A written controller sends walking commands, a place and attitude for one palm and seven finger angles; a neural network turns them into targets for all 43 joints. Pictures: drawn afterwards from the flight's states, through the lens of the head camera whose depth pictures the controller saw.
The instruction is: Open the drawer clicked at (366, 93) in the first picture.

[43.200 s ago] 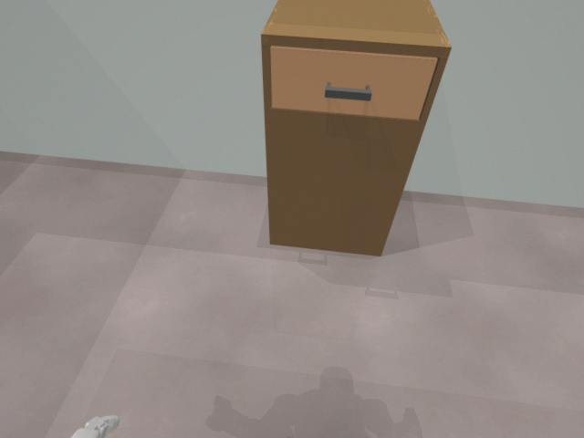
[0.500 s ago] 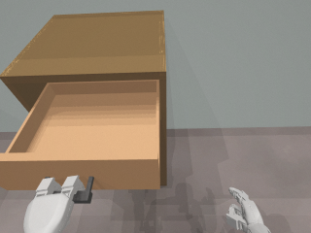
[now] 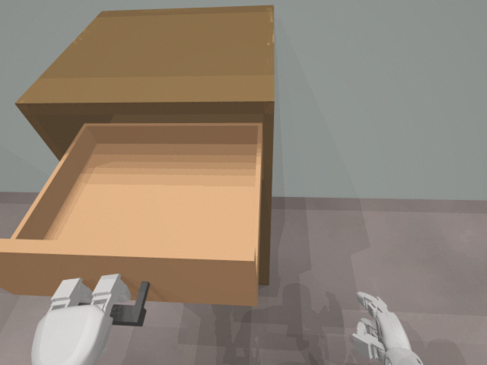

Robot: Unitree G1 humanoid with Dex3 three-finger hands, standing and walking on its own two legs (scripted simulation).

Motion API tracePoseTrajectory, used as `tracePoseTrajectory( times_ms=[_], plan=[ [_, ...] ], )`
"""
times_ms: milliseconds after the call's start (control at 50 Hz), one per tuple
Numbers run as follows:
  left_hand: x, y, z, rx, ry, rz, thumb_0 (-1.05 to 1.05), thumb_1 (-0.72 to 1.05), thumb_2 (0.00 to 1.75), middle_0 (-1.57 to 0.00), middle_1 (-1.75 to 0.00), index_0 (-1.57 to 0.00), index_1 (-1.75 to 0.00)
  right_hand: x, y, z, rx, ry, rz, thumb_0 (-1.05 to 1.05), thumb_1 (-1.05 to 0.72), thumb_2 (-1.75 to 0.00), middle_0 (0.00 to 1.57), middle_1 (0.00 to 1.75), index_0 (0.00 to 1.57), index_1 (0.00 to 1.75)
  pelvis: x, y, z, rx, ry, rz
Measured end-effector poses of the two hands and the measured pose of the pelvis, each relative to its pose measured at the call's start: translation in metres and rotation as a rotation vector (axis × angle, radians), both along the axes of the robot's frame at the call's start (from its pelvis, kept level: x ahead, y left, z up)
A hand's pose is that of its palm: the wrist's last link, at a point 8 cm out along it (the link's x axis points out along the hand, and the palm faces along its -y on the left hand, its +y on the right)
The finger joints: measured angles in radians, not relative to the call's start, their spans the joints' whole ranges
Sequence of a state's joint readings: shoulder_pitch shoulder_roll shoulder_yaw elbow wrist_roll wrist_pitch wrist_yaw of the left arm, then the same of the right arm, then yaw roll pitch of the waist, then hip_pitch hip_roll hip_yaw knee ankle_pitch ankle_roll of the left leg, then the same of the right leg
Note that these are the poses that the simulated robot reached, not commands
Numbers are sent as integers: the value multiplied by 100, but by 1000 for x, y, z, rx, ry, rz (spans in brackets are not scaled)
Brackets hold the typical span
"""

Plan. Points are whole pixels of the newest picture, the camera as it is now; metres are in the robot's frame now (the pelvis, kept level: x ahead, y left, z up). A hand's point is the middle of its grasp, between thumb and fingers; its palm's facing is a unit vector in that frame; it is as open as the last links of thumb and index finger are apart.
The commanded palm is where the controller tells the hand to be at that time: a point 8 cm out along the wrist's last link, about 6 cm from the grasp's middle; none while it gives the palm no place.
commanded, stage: open the thumb to release the handle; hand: left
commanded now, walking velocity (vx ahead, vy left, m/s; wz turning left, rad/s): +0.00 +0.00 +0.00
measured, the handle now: (104, 299) +0.19 +0.24 +0.04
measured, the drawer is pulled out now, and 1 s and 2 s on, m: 0.29 0.28 0.27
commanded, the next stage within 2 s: lift the hand off the handle in 0.34 s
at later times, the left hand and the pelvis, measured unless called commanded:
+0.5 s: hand (97, 340) +0.14 +0.24 +0.02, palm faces +0.01 -0.09 -1.00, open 13.5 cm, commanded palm +0.11 +0.24 +0.07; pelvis -0.01 +0.00 +0.00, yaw +0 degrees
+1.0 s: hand (96, 324) +0.15 +0.24 +0.04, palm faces +0.03 -0.10 -0.99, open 13.4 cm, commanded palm +0.12 +0.24 +0.11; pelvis +0.00 +0.01 +0.01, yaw +0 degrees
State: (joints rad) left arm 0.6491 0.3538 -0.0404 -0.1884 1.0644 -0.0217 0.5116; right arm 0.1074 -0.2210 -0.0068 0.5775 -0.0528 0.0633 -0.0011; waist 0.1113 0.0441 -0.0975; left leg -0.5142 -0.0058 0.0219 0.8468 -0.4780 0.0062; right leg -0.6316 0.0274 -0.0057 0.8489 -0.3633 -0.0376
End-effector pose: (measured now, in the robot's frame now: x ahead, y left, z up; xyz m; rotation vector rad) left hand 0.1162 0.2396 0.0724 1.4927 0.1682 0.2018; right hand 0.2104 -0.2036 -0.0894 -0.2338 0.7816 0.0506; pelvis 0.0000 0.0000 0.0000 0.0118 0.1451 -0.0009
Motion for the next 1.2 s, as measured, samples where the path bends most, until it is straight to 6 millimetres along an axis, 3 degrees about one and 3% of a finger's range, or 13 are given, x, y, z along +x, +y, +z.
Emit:
tracePoseTrajectory(
  times_ms=[120,340,460,840,1200],
  plan=[
    [2,-1,2,-17,7,21,0,41,69,-37,-130,-39,-131,-7,-5,2,0,-3,-20,1,-90,-90,20,30,20,30,-1,-1,2,1,-12,-1],
    [-1,0,1,-24,36,-5,0,-22,41,-34,-123,-34,-124,-11,-10,8,-21,-16,-18,1,-90,-90,20,30,20,30,-5,-2,5,1,-25,-2],
    [-2,1,1,-22,33,-17,0,-40,33,-33,-122,-32,-121,-10,-9,8,-22,-14,-15,1,-90,-90,20,30,20,30,-5,0,5,-2,-17,-1],
    [11,0,1,-23,-5,14,0,-49,30,-33,-120,-36,-126,-4,10,5,7,-18,-3,1,-90,-90,20,30,20,30,-5,4,3,-3,-22,7],
    [16,1,46,-34,-11,-1,0,-49,30,-32,-120,-43,-124,6,9,27,10,-58,6,1,-90,-90,20,30,20,30,2,7,19,-12,-90,6]
  ],
)
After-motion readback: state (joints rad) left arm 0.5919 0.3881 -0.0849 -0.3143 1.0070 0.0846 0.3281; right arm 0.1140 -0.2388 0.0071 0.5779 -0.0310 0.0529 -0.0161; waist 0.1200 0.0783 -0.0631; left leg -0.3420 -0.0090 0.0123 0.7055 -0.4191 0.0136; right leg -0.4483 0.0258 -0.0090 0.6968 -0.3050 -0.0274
